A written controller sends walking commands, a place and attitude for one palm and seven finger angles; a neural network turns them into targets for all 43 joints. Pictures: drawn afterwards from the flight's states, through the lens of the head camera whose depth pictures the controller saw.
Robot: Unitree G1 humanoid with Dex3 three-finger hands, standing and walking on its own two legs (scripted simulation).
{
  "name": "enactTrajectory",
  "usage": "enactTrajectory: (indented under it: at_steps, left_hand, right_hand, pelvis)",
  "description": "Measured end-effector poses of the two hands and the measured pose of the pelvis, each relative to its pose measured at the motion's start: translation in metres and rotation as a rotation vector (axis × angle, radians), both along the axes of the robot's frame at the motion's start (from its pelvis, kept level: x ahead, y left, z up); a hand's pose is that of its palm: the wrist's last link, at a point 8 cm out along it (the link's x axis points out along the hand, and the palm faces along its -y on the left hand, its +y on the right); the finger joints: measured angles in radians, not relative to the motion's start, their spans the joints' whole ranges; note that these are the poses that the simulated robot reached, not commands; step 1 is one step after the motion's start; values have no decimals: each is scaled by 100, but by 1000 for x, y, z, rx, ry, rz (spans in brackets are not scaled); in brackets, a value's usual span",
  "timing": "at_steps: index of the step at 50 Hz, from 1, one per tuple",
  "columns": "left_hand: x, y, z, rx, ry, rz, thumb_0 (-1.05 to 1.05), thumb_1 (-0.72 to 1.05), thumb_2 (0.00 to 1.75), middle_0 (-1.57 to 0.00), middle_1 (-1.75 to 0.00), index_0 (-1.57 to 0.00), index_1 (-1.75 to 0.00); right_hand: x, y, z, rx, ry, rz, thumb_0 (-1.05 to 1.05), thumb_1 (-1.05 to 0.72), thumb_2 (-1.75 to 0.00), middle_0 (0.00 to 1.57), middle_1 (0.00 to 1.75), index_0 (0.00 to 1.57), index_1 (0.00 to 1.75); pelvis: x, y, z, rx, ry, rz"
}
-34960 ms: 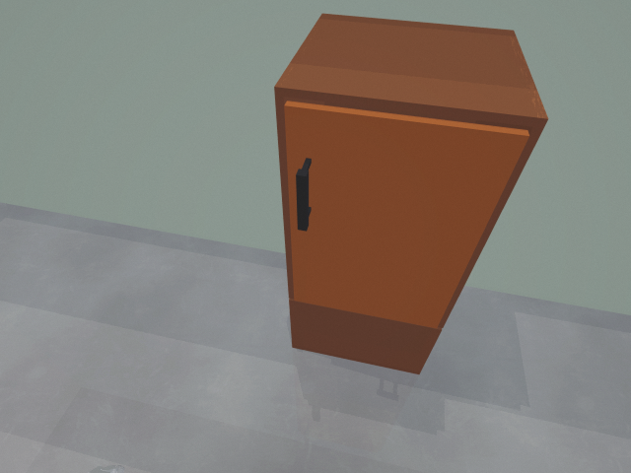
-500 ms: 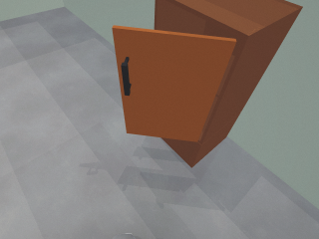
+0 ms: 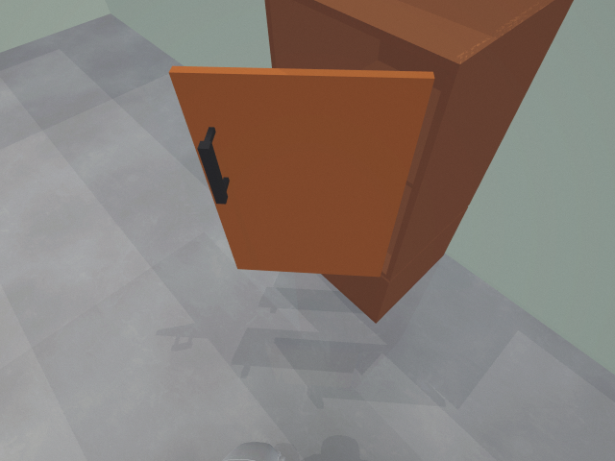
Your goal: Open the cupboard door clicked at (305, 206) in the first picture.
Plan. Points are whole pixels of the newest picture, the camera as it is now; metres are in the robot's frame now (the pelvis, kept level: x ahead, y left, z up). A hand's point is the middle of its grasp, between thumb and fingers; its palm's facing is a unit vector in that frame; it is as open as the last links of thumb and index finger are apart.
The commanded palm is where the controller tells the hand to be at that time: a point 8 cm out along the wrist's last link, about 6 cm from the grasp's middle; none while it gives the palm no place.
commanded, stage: come to a stop and stand still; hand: left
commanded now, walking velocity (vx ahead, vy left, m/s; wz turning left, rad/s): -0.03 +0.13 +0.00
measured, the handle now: (216, 167) +0.58 +0.20 -0.01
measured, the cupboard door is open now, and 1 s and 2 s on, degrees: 42 42 42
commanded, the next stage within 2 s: look again from close up in 0.66 s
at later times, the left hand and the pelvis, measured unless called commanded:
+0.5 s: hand out of the picture -0.01 +0.27 -0.17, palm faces +0.00 -0.96 -0.26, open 7.4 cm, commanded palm none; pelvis -0.03 +0.07 +0.00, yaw -2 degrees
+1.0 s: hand out of the picture +0.00 +0.22 -0.17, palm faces -0.03 -0.98 -0.21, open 7.3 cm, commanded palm none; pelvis -0.02 +0.05 +0.00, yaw -2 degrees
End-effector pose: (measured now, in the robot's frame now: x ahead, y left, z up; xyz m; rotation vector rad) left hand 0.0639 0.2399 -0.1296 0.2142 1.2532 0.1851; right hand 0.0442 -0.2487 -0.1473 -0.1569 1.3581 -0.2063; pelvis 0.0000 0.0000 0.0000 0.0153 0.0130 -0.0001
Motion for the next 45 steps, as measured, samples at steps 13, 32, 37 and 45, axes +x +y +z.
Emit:
enactTrajectory:
  at_steps: [13,32,37,45]
  left_hand:
    - [-34,30,-18,-38,6,20,0,90,90,-21,-30,-20,-30]
    - [-96,71,0,-10,112,-3,0,90,90,-20,-30,-20,-30]
    - [-96,59,-3,-34,137,-7,0,90,90,-20,-30,-20,-30]
    - [-78,37,-7,-60,131,-19,0,91,90,-20,-30,-20,-30]
  right_hand:
    - [6,39,13,-31,-138,59,1,-91,-90,20,30,20,29]
    - [-44,86,7,35,-118,59,0,-93,-90,20,30,20,30]
    - [-66,84,5,38,-43,38,0,-92,-90,20,30,20,29]
    - [-84,83,3,55,26,6,1,-91,-90,20,30,20,29]
  pelvis:
    - [-16,38,-7,-20,-22,0]
    - [-33,71,2,-7,-33,-37]
    - [-29,68,3,-4,-32,-39]
    - [-22,58,3,-2,-34,-40]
